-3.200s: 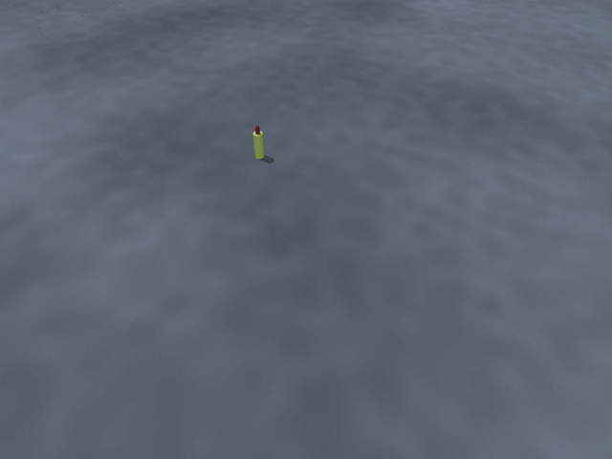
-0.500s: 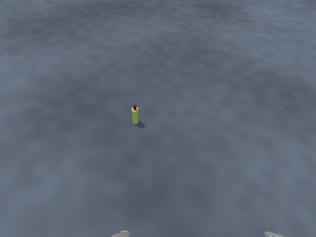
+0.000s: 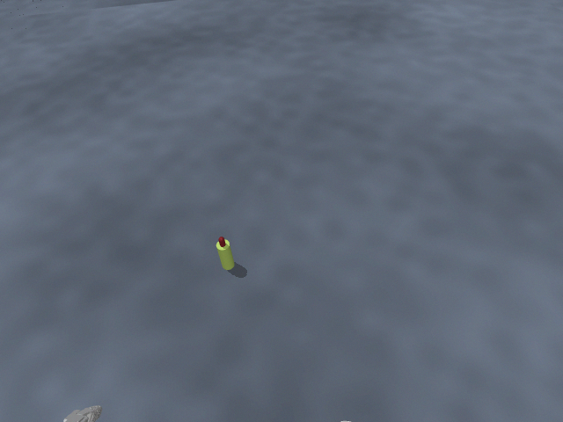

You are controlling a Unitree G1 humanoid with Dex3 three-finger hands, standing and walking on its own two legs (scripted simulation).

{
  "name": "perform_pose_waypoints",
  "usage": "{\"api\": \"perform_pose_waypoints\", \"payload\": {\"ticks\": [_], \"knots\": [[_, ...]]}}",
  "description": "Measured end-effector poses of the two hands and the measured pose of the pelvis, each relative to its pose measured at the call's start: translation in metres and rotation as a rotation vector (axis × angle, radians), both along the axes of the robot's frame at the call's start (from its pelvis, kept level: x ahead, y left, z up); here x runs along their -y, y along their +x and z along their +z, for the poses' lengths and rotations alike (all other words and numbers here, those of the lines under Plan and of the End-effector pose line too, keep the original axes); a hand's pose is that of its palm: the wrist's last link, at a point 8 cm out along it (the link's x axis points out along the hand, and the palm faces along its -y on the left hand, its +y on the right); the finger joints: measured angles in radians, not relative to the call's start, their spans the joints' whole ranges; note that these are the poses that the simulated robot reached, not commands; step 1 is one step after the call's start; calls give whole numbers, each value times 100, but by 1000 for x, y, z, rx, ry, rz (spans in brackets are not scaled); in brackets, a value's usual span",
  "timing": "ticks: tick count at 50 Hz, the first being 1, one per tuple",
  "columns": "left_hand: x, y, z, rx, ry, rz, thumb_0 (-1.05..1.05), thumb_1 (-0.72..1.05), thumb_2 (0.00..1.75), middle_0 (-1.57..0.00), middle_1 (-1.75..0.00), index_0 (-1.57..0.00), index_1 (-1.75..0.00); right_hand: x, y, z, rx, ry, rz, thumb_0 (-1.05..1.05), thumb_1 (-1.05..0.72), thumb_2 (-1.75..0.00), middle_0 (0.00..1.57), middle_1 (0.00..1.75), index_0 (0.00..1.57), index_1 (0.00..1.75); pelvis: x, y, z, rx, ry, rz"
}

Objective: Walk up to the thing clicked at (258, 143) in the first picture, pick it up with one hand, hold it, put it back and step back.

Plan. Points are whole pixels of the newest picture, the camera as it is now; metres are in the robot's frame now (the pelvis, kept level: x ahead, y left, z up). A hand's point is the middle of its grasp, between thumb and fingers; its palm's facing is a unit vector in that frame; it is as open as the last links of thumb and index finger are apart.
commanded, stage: walk up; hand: left
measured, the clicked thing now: (224, 252) +0.85 +0.25 -0.66
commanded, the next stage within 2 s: none
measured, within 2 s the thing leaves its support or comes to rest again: neither
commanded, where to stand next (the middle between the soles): +0.50 +0.04 m, yaw -1 degrees
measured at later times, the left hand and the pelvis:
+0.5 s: hand (84, 403) +0.20 +0.34 -0.15, palm faces -0.04 -0.94 -0.33, open 7.4 cm; pelvis +0.17 +0.06 +0.01, yaw +1 degrees
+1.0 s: hand (134, 276) +0.41 +0.30 -0.11, palm faces -0.03 -0.92 -0.39, open 7.4 cm; pelvis +0.32 +0.03 +0.01, yaw -1 degrees
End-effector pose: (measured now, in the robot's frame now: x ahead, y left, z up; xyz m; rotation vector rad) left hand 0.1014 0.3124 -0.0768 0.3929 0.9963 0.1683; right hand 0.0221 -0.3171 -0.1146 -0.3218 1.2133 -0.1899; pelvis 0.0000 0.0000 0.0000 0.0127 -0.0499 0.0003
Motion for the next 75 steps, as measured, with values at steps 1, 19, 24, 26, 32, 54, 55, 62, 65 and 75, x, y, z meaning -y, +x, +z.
{"api": "perform_pose_waypoints", "payload": {"ticks": [1,19,24,26,32,54,55,62,65,75], "knots": [[2,4,3,6,-2,8,1,90,90,-21,-30,-21,-30,0,10,0,0,6,6,1,-90,-90,21,30,20,30,1,6,2,2,1,1],[-60,43,-31,-167,-36,116,1,90,90,-21,-30,-21,-30,-34,185,34,88,-79,99,0,-90,-90,21,30,20,30,-45,134,-1,-9,-31,22],[-70,85,-39,-215,-52,95,1,90,90,-21,-30,-21,-30,-54,210,48,129,-93,67,0,-90,-90,21,30,20,30,-58,165,5,-7,-24,10],[-71,104,-36,-209,-62,81,1,90,90,-21,-30,-21,-30,-59,215,53,119,-93,58,0,-90,-90,21,30,20,30,-61,177,10,-7,-21,6],[-68,161,-24,-191,-69,43,1,90,90,-21,-30,-21,-30,-62,227,52,75,-80,25,0,-90,-90,21,30,20,30,-63,214,18,-3,-12,-6],[-35,306,5,-70,-5,40,1,90,90,-21,-30,-21,-30,-36,370,17,41,0,49,0,-90,-90,21,30,20,30,-36,343,13,-5,-17,-12],[-39,307,3,-81,-6,46,1,90,90,-21,-30,-21,-30,-37,376,19,39,-8,54,0,-90,-90,21,30,20,30,-38,348,13,-8,-19,-11],[-65,325,-36,-164,-33,91,1,90,90,-21,-30,-21,-30,-53,415,23,51,-96,49,0,-90,-90,21,30,20,30,-61,383,-3,-8,-13,-8],[-65,337,-43,-200,-45,80,1,90,90,-21,-30,-21,-30,-62,426,30,65,-95,42,0,-90,-90,21,30,20,30,-63,391,1,-8,-18,-14],[-55,362,-42,-227,-23,83,1,90,90,-21,-30,-21,-30,-53,461,20,70,-78,27,0,-90,-90,21,30,20,30,-53,413,-2,-12,-25,-22]]}}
